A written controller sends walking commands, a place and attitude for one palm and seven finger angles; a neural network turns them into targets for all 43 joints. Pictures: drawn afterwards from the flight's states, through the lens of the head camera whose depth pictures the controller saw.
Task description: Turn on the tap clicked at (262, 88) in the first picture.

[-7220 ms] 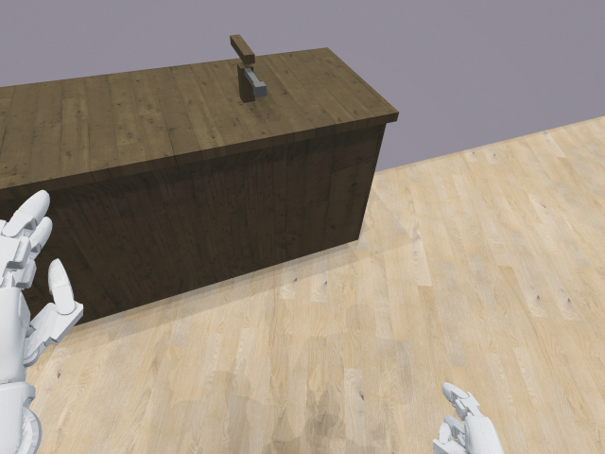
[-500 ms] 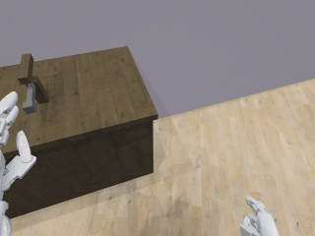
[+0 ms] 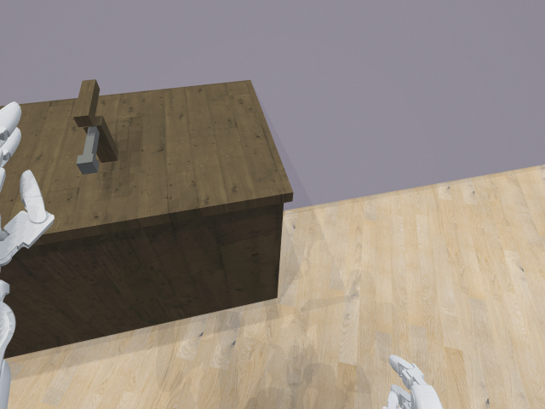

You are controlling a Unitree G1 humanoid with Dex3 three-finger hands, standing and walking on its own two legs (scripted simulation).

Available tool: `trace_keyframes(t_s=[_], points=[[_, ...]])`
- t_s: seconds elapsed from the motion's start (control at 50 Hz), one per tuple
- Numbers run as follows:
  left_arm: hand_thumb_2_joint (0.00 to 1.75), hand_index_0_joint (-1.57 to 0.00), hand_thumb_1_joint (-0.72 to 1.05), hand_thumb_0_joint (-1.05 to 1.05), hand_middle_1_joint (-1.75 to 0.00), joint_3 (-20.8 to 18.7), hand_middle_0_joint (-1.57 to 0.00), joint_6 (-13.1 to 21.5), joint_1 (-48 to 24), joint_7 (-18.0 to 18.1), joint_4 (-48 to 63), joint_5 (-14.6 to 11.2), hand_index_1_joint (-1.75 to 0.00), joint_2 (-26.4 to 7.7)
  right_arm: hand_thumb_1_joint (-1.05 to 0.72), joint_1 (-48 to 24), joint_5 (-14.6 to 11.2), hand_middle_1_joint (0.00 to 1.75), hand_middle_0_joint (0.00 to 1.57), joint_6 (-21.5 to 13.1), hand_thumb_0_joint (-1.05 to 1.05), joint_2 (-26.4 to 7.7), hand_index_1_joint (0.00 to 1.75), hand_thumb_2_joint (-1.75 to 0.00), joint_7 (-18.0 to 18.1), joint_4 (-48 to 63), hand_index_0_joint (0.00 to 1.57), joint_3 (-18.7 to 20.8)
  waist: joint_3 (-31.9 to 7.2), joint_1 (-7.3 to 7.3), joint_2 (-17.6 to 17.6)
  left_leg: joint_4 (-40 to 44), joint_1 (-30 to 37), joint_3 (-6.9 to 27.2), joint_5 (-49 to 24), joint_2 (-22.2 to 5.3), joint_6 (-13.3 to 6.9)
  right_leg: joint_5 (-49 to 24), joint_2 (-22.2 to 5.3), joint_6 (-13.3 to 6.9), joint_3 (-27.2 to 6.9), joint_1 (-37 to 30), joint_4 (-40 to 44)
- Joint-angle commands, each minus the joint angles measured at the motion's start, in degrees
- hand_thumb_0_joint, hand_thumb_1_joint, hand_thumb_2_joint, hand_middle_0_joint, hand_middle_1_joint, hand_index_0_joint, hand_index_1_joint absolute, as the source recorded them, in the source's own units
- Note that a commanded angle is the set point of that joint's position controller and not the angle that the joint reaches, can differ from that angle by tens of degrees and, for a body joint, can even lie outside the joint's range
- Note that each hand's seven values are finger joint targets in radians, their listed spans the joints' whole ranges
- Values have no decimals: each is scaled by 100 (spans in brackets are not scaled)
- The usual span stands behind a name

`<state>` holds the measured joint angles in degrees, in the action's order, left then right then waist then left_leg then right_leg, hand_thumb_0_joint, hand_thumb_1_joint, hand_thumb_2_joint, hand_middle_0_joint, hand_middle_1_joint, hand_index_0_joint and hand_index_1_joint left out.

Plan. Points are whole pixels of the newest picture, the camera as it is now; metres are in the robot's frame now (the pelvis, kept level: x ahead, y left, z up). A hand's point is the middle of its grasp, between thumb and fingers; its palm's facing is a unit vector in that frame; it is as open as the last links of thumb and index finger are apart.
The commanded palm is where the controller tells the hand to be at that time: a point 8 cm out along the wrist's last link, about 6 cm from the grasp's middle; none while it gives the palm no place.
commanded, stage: look again from close up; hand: left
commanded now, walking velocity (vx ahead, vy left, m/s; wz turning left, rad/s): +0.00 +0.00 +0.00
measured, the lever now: (88, 164) +0.49 +0.42 +0.03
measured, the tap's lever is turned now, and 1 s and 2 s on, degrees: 0 0 0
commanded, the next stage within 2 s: shuffle to correct the standing spot in 0.18 s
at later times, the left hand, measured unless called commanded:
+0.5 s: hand (52, 209) +0.27 +0.29 +0.19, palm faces +0.40 -0.87 -0.30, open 7.4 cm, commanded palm +0.21 +0.33 +0.18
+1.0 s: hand (34, 168) +0.34 +0.35 +0.18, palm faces +0.37 -0.87 -0.33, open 7.4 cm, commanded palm +0.27 +0.39 +0.18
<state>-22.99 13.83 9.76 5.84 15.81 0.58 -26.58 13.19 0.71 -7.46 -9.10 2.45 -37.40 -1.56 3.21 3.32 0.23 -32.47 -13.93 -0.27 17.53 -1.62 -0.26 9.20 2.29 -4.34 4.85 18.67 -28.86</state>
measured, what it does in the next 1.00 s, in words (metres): steps to the left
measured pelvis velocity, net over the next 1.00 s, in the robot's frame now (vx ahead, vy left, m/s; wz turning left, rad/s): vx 0.10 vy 0.12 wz -0.03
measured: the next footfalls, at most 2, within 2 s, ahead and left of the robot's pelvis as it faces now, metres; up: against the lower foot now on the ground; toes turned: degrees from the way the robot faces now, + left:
right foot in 1.16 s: +0.27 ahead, +0.09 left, +0.00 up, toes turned -8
left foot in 1.44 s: +0.22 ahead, +0.30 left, +0.00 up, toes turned +1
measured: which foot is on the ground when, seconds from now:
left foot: down 0.00-1.00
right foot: down 0.00-0.86, up 0.88-1.00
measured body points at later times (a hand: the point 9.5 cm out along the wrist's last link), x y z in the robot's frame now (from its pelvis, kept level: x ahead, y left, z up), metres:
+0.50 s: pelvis +0.05 +0.05 +0.00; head +0.06 +0.07 +0.45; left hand +0.24 +0.33 +0.20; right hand +0.23 -0.17 -0.06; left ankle +0.00 +0.14 -0.73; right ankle +0.07 -0.07 -0.73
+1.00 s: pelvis +0.10 +0.12 +0.00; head +0.13 +0.15 +0.44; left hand +0.31 +0.40 +0.19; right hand +0.25 -0.11 -0.07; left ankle +0.03 +0.15 -0.73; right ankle +0.09 +0.00 -0.65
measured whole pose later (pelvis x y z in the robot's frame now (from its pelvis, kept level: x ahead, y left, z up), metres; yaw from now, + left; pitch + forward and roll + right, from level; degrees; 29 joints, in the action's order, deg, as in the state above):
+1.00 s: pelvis +0.10 +0.12 +0.00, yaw -2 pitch -1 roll -2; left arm -22.4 13.1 22.0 6.9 31.0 -1.9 -21.2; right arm 12.8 0.3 -6.0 -9.1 -0.9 -33.3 0.1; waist 4.3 -0.2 2.7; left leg -30.5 -6.4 -3.6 23.2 4.5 -7.0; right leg 24.5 1.2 -1.5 3.3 29.8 -67.5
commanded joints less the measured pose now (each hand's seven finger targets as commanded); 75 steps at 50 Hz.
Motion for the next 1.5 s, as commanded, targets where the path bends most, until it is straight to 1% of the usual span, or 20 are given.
trace_keyframes(t_s=[0.0,0.14,0.28,0.44,0.64,0.74,0.78,0.8,0.84,0.92,1.0,1.08,1.1,1.12,1.14,1.16,1.2,1.26,1.38,1.48], points=[[90,-20,90,0,-30,-225,-20,560,537,-25,1043,-377,-30,-259,-90,-284,-111,30,20,-410,0,-774,30,-90,-143,1074,20,361,-1287,-34,-528,834,58,-257,25,254,-124,141,-1116,261,-1557,-1580,1041],[90,-20,90,0,-30,-623,-20,511,1227,85,1751,-411,-30,-742,-90,-385,-172,30,20,-502,0,-860,30,-90,-123,1242,20,411,-762,-59,1059,964,-142,79,45,93,-163,1273,-849,301,-1240,-1139,1351],[90,-20,90,0,-30,-464,-20,626,193,86,2222,-381,-30,-631,-90,-420,-97,30,20,-630,0,-896,30,-90,-18,1187,20,341,-665,-149,-918,1516,-185,361,-369,-170,-188,131,-468,274,-860,-1366,551],[90,-20,90,0,-30,-72,-20,474,841,61,2009,-344,-30,-221,-90,-376,-96,30,20,-587,0,-1003,30,-90,-203,1198,20,437,-832,-215,-59,836,-104,232,-855,-40,-180,-493,-631,110,-877,-1434,262],[90,-20,90,0,-30,-460,-20,429,735,23,2454,-396,-30,-513,-90,-504,-123,30,20,-243,0,-930,30,-90,-177,1390,20,391,-1052,-241,-435,150,267,189,-3045,-183,-64,-1489,-432,86,-274,-1400,-554],[90,-20,90,0,-30,-531,-20,476,936,137,2759,-435,-30,-547,-90,-543,-160,30,20,-271,0,-957,30,-90,-263,1355,20,483,-1315,-86,845,-1809,-1507,-56,-1058,419,149,-2671,-1775,-969,-2089,-2737,-241],[90,-20,90,0,-30,-522,-20,495,914,189,2725,-408,-30,-463,-90,-502,-137,30,20,-158,0,-882,30,-90,-304,1200,20,375,-837,-256,455,-444,-1103,694,1043,-127,-147,-1836,-2075,-651,-2218,-1611,-483],[90,-20,90,0,-30,-552,-20,464,818,167,2726,-429,-30,-438,-90,-399,-139,30,20,-74,0,-847,30,-90,-254,1127,20,359,-708,-470,-120,834,52,556,747,-72,-206,-600,-1495,-164,-1461,-465,-870],[90,-20,90,0,-30,-348,-20,500,597,102,3127,-337,-30,-349,-90,-575,-151,30,20,-131,0,-952,30,-90,-195,1299,20,438,-399,-518,-2343,1693,1488,2237,-1910,-1151,-433,2096,8,373,-129,1735,-3082],[90,-20,90,0,-30,-351,-20,341,597,138,2868,-253,-30,-413,-90,-324,-34,30,20,-119,0,-1012,30,-90,-297,1252,20,581,-570,-579,-762,840,2670,1494,-4348,-888,-62,1644,-37,208,-79,2982,-4395],[90,-20,90,0,-30,-424,-20,248,1183,112,2905,-263,-30,-382,-90,-349,-89,30,20,-126,0,-884,30,-90,-301,1310,20,510,-365,-467,-862,1111,1852,675,-4513,-411,224,766,61,215,604,2046,-2598],[90,-20,90,0,-30,-934,-20,182,2219,97,2875,-510,-30,-683,-90,-552,-47,30,20,-64,0,-889,30,-90,-211,1572,20,486,-1231,51,-960,-1100,-507,-107,-5445,-31,934,-765,225,-261,964,-2233,236],[90,-20,90,0,-30,-1027,-20,207,2193,70,2883,-510,-30,-802,-90,-599,-161,30,20,-47,0,-848,30,-90,-230,1544,20,484,-1579,261,276,-3298,-1565,-270,-3874,195,892,-1562,-478,-672,255,-3461,534],[90,-20,90,0,-30,-1151,-20,310,1900,52,2761,-526,-30,-939,-90,-650,-179,30,20,-88,0,-931,30,-90,-233,1483,20,502,-2067,150,1274,-5715,-2503,-143,721,596,309,-2118,-2040,-1451,-1886,-3604,173],[90,-20,90,0,-30,-1437,-20,253,1630,109,2753,-478,-30,-1001,-90,-480,13,30,20,9,0,-1021,30,-90,-198,1503,20,486,-1966,-102,747,-5887,-2520,791,1011,358,-32,-1339,-2588,-1409,-3149,-2455,693],[90,-20,90,0,-30,-1677,-20,248,1268,146,2728,-422,-30,-1246,-90,-497,-14,30,20,48,0,-824,30,-90,-208,1557,20,397,-1431,-134,218,-5565,-2261,1054,1031,63,-37,-387,-2670,-1290,-3233,-1581,1155],[90,-20,90,0,-30,-1139,-20,219,1310,-4,2440,-479,-30,-627,-90,-357,-61,30,20,143,0,-924,30,-90,-321,1394,20,439,-767,-239,881,-4858,-1932,514,475,-79,125,789,-2006,48,-2542,-253,1659],[90,-20,90,0,-30,-613,-20,199,18,68,2804,-397,-30,-594,-90,-632,-48,30,20,-71,0,-813,30,-90,-172,1015,20,271,-599,-318,295,-2840,-112,-60,498,-206,-2,2013,-1711,-447,-1610,1428,2043],[90,-20,90,0,-30,-16,-20,-44,390,203,2732,-264,-30,-179,-90,-469,30,30,20,-434,0,-711,30,-90,56,1008,20,178,-680,-255,24,389,723,-651,265,343,-44,2991,-930,117,-787,377,1367],[90,-20,90,0,-30,-664,-20,-8,694,174,2211,-337,-30,-497,-90,-698,-45,30,20,-274,0,-794,30,-90,-29,1229,20,349,-495,-242,-996,2044,-316,1552,-1026,-1628,-584,1655,-196,534,-520,-190,-1607]])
